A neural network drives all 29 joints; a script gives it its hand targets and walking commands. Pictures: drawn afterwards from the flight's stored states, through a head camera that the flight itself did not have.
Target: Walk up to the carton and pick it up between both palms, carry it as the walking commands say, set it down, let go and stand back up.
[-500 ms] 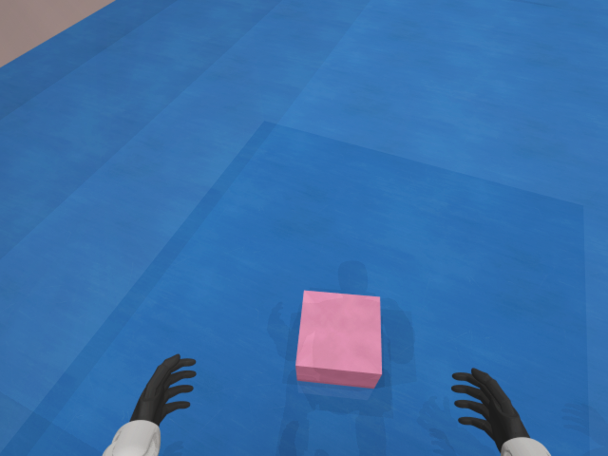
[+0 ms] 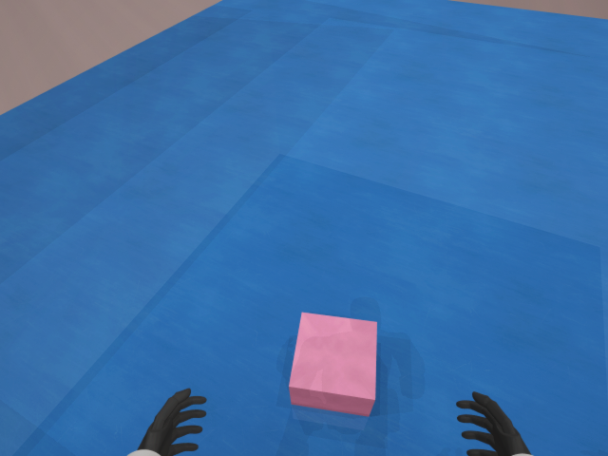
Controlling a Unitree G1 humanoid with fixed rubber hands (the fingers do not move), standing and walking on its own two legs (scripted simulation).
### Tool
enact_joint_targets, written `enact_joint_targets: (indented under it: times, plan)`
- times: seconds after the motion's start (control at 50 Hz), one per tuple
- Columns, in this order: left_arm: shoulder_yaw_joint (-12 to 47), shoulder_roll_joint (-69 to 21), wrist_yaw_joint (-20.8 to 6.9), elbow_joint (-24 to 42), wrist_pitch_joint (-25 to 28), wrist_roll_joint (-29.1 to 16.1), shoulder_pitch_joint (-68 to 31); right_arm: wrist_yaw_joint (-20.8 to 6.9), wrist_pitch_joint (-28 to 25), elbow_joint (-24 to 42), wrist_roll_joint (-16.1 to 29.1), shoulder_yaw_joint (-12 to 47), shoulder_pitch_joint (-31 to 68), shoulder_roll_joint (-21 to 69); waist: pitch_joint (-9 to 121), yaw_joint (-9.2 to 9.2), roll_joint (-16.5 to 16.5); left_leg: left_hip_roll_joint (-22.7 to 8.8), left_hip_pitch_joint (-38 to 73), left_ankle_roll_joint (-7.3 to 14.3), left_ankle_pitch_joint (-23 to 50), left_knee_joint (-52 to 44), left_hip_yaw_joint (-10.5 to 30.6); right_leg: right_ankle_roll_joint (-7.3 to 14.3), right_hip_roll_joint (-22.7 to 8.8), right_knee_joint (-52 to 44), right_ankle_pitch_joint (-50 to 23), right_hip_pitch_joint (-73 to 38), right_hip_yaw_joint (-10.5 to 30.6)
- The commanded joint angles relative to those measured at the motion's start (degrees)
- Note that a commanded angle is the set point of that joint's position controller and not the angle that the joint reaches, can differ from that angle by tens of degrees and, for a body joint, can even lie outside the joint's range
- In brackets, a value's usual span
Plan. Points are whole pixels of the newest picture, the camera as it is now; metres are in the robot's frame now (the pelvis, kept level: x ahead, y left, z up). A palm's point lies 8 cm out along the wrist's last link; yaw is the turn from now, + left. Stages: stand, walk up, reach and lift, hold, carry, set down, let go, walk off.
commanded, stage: stand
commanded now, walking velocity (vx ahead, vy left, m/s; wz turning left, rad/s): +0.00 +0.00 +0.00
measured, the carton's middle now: (334, 362) +0.53 -0.05 -0.69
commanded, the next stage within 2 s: none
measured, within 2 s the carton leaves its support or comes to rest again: neither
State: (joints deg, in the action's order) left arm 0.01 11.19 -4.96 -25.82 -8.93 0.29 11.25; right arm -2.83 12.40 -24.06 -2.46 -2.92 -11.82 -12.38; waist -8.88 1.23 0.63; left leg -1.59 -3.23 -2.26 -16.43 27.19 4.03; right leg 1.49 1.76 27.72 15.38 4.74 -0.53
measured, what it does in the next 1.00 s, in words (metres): stands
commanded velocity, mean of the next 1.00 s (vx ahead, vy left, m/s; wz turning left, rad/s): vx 0.00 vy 0.00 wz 0.00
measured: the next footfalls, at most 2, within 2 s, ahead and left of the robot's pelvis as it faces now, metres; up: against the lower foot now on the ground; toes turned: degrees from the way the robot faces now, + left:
none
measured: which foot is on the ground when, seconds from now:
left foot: down 0.00-1.00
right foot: down 0.00-1.00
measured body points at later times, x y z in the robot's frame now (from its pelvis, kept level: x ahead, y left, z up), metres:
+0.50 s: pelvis +0.07 +0.02 +0.00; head +0.08 +0.02 +0.45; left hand +0.21 +0.32 -0.10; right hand +0.22 -0.27 -0.10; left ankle -0.01 +0.15 -0.74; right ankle +0.01 -0.10 -0.74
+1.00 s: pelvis +0.02 +0.03 +0.01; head +0.01 +0.03 +0.46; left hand +0.14 +0.34 -0.10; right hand +0.16 -0.27 -0.09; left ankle -0.01 +0.15 -0.74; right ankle +0.01 -0.10 -0.74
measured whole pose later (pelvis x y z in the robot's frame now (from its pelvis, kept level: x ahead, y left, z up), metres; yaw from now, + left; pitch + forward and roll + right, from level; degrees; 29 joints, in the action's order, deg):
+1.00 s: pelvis +0.02 +0.03 +0.01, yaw +1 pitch -2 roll +0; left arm -0.9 21.7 0.5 -50.6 -0.4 1.8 9.4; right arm 0.7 0.0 -47.9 -1.5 -0.6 -9.5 -22.0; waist 0.2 0.2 0.4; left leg 1.0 -6.0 -0.1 -15.7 23.9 3.8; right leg -1.0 -1.0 23.6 14.6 6.8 -0.4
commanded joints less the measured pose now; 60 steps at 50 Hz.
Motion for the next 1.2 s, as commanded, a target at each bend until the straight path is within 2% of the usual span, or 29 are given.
enact_joint_targets:
  times: [0.0, 0.04, 0.08, 0.12, 0.16, 0.2, 0.32, 0.34, 0.36, 0.38, 0.4, 0.42, 0.44, 0.5, 0.52, 0.56, 0.58, 0.6, 0.62, 0.66, 0.74, 0.78, 1.0, 1.02, 1.04, 1.06, 1.1, 1.12, 1.18]
  plan:
    - [-6.3, 16.4, 4.9, -4.0, 6.5, 2.7, -3.6, 2.4, -10.1, -4.8, 0.7, -3.8, -2.8, -12.8, 10.4, -2.57, -1.6, 1.3, -6.0, 2.6, -3.7, 0.8, -0.3, -0.5, -6.1, -7.4, 12.9, 9.4, 7.7]
    - [-5.6, 13.9, 4.5, -4.5, 8.1, 2.6, -2.9, 2.1, -11.4, -5.3, -0.3, -2.8, -0.8, -12.3, 10.2, -0.74, 0.7, 0.1, -7.8, 3.1, 2.8, 0.0, 1.1, -1.2, -4.6, -6.2, 4.4, 8.0, 6.5]
    - [-5.7, 14.5, 4.6, -6.6, 8.4, 2.3, -3.6, 2.2, -11.7, -6.1, 0.2, -3.2, 0.5, -13.5, 13.2, -0.37, -2.9, -1.5, -7.9, 2.2, 14.1, 1.3, 2.0, -0.9, -4.2, -3.0, -11.1, 4.0, 3.8]
    - [-4.8, 13.8, 4.5, -8.5, 8.8, 1.4, -2.0, 2.5, -11.7, -7.8, 0.6, -2.5, 0.1, -12.6, 14.8, -0.19, -1.4, -1.4, -7.5, 2.7, 20.3, 2.9, 0.9, -0.8, -5.7, -1.7, -24.2, 1.0, 4.7]
    - [-5.3, 15.2, 4.9, -9.3, 8.5, 0.6, -2.3, 2.6, -11.8, -8.1, 1.2, -2.4, 0.3, -13.5, 16.4, -0.09, -3.6, -1.5, -7.5, 2.2, 24.1, 3.3, 1.3, -0.9, -5.9, -0.6, -29.9, -1.3, 3.7]
    - [-5.3, 15.3, 5.0, -10.2, 8.2, 0.9, -0.9, 3.1, -12.1, -9.7, 1.1, -2.2, -0.9, -14.4, 16.7, 0.29, -2.0, -1.6, -5.9, 2.2, 32.2, 3.5, 0.7, -1.0, -5.4, 1.5, -36.3, -1.9, 3.1]
    - [-5.4, 18.1, 5.4, -13.0, 7.8, 1.4, -1.2, 3.5, -11.8, -12.1, 1.0, -1.8, -1.2, -15.7, 15.5, -0.53, 2.2, -2.7, -4.8, 2.5, 30.1, 1.1, 1.3, -0.8, -6.2, -0.4, -29.1, -0.9, 3.6]
    - [-5.1, 18.1, 5.5, -13.6, 7.9, 2.0, -1.9, 3.7, -12.0, -12.9, 1.0, -1.9, -1.4, -15.9, 15.8, -1.72, 3.4, -2.8, -3.8, 2.0, 28.1, -0.8, 1.7, -0.5, -5.8, -0.5, -26.1, 0.2, 3.4]
    - [-4.9, 17.8, 5.6, -13.6, 8.1, 2.1, -2.0, 3.8, -12.2, -13.3, 0.4, -1.5, -0.5, -16.0, 13.8, -0.76, 3.3, -2.9, -4.7, 2.7, 28.0, -0.8, 2.6, -0.8, -5.8, -1.0, -24.7, 0.3, 3.8]
    - [-4.8, 18.3, 5.6, -14.1, 8.3, 2.1, -1.5, 4.0, -12.4, -13.4, 0.6, -1.5, -1.0, -16.3, 13.3, -1.33, -0.1, -3.1, -3.7, 3.0, 31.0, -0.6, 2.5, -0.4, -5.6, -0.2, -27.2, 0.3, 3.2]
    - [-5.0, 18.3, 5.6, -13.9, 8.5, 2.2, -2.0, 4.1, -12.4, -13.7, 0.5, -1.4, -1.9, -17.5, 14.5, -1.05, -0.1, -2.7, -2.9, 2.8, 33.9, -0.4, 1.8, -0.3, -5.6, 0.4, -28.6, 0.4, 2.9]
    - [-5.0, 18.2, 5.7, -14.2, 8.5, 1.8, -2.0, 4.1, -12.5, -13.8, 0.7, -1.6, -1.0, -17.0, 15.8, -1.52, 3.2, -3.0, -1.7, 2.8, 36.9, 0.1, 1.5, -0.3, -5.8, 1.1, -30.6, -0.4, 3.6]
    - [-5.3, 19.1, 5.7, -14.7, 8.7, 1.5, -0.5, 4.2, -12.6, -13.9, 0.8, -1.5, 0.2, -17.4, 14.9, -0.46, 1.9, -2.7, -0.5, 2.5, 40.1, 0.9, 0.7, -0.7, -5.4, 0.7, -34.5, 0.8, 2.3]
    - [-4.7, 18.5, 5.9, -15.2, 8.8, 2.1, -1.8, 4.3, -13.1, -14.5, 0.5, -1.1, 0.2, -17.3, 16.1, -0.92, -0.9, -2.6, -2.2, 3.0, 39.2, 0.5, 1.5, -0.3, -6.0, 1.5, -35.5, -2.2, 2.3]
    - [-5.0, 18.2, 5.9, -14.7, 8.9, 1.9, -1.4, 4.6, -12.6, -14.4, 0.7, -1.6, 0.2, -18.2, 17.0, -1.00, 0.9, -2.7, -1.2, 2.8, 37.2, 0.0, 1.1, -0.2, -5.9, 1.1, -33.5, -1.6, 2.9]
    - [-4.9, 18.2, 6.1, -15.9, 8.7, 2.1, -1.8, 4.4, -12.5, -14.9, 0.6, -1.2, 1.5, -17.7, 14.9, -0.63, -1.0, -2.8, -2.5, 3.1, 34.6, -1.0, 1.5, -0.8, -5.5, -0.2, -30.2, -0.8, 2.3]
    - [-4.2, 17.9, 6.1, -16.4, 8.7, 1.9, -1.5, 4.1, -12.6, -15.4, 1.0, -1.4, 2.0, -17.9, 16.5, -0.92, 2.3, -2.8, 0.1, 3.2, 33.5, -1.2, 1.9, -0.9, -6.0, -1.6, -29.2, -0.7, 2.8]
    - [-4.6, 19.0, 6.4, -16.6, 8.6, 1.7, -2.4, 3.9, -12.7, -15.5, 0.9, -1.1, 1.9, -17.1, 15.7, -0.99, -0.8, -2.3, -2.1, 3.0, 29.1, -1.8, 1.6, -0.5, -6.0, -2.0, -25.1, -0.8, 3.5]
    - [-4.3, 18.0, 6.0, -16.5, 9.0, 1.8, -2.3, 3.9, -12.6, -15.7, 0.9, -1.1, 2.5, -18.0, 15.4, -0.80, 1.4, -2.4, -3.0, 2.8, 24.4, -3.7, 1.7, -0.9, -6.0, -3.2, -20.6, -0.4, 3.6]
    - [-4.1, 18.7, 5.9, -16.9, 8.9, 1.8, -3.1, 3.7, -12.6, -16.6, 0.9, -0.8, 3.6, -18.4, 12.6, -0.73, -0.7, -2.6, -3.6, 2.9, 18.1, -4.9, 3.1, -1.5, -5.8, -4.9, -15.3, 1.7, 3.3]
    - [-3.8, 18.8, 6.1, -19.5, 9.7, 1.2, -2.4, 3.8, -13.2, -18.3, 1.2, -0.4, 2.4, -18.3, 14.0, -1.31, -1.5, -3.2, -2.0, 2.9, 29.8, -3.5, 3.2, -0.7, -6.9, -3.1, -25.4, -1.4, 4.0]
    - [-3.8, 19.4, 6.1, -19.8, 9.4, 1.2, -2.3, 3.8, -13.3, -19.7, 1.0, -0.4, 2.7, -19.2, 13.9, -0.65, 0.5, -2.7, -1.8, 2.9, 31.9, -3.4, 2.8, -0.6, -6.9, -3.0, -27.5, -1.6, 4.4]
    - [-3.2, 19.9, 5.5, -23.9, 9.2, 1.5, -4.0, 3.4, -13.1, -22.8, 0.5, 0.4, 4.2, -19.6, 3.5, -1.17, 1.2, -2.0, -12.7, 3.1, -2.6, -11.4, 5.8, -1.1, -6.3, -8.7, -2.4, 3.0, 5.4]
    - [-3.3, 20.0, 5.4, -24.1, 9.6, 1.3, -3.2, 3.3, -13.3, -23.7, 0.9, 0.4, 4.4, -19.5, 7.0, -0.82, 0.0, -1.9, -10.1, 3.1, -1.8, -11.1, 5.9, -0.6, -6.4, -8.8, -0.1, 2.6, 6.0]
    - [-3.0, 18.4, 5.0, -24.6, 9.7, 1.3, -3.5, 3.3, -13.5, -24.0, 0.4, 0.6, 4.0, -20.1, 6.0, -0.86, 3.2, -2.2, -10.9, 3.4, -4.3, -11.8, 6.1, -0.7, -6.4, -9.6, 1.0, 2.7, 6.1]
    - [-2.8, 19.8, 4.9, -24.7, 10.1, 1.3, -3.0, 3.4, -13.4, -24.5, 1.0, 0.7, 4.3, -19.0, 6.5, -0.29, 0.3, -2.5, -10.4, 3.5, -2.7, -11.5, 6.8, -0.4, -6.7, -9.2, 0.2, 2.6, 6.0]
    - [-2.9, 20.2, 5.0, -26.1, 10.1, 1.5, -3.6, 3.2, -13.6, -24.0, 1.0, 0.6, 5.3, -19.8, 7.6, -1.29, 1.6, -2.9, -8.2, 3.6, 0.1, -10.2, 6.0, -0.2, -7.4, -10.3, -1.4, 3.1, 7.0]
    - [-3.4, 20.9, 5.1, -26.1, 10.0, 1.6, -4.8, 3.6, -14.1, -24.7, 1.2, 1.0, 3.8, -18.3, 6.7, -1.04, -2.7, -2.3, -10.0, 3.5, 1.7, -9.7, 6.1, -0.3, -7.4, -10.8, 0.0, 2.3, 7.4]
    - [-2.6, 19.8, 4.8, -26.7, 10.1, 1.2, -3.8, 3.4, -13.9, -26.4, 1.0, 0.8, 4.1, -20.8, 6.2, -0.80, -0.4, -2.3, -9.4, 3.2, 0.0, -10.6, 6.3, -0.8, -7.0, -10.7, -0.5, 3.7, 6.4]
